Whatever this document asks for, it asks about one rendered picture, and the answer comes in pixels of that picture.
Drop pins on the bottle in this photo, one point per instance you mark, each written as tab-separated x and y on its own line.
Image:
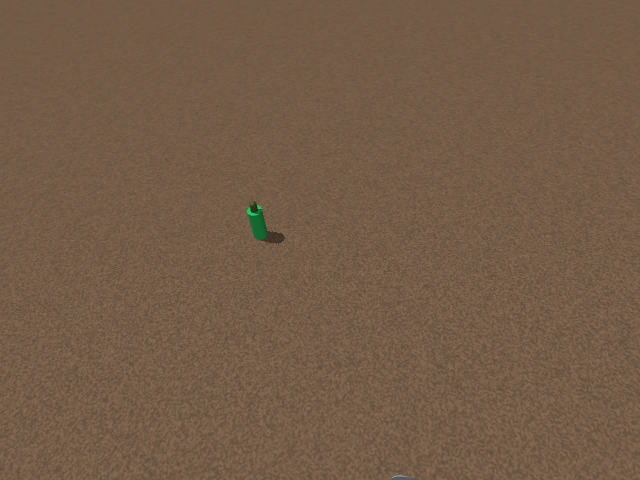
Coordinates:
257	221

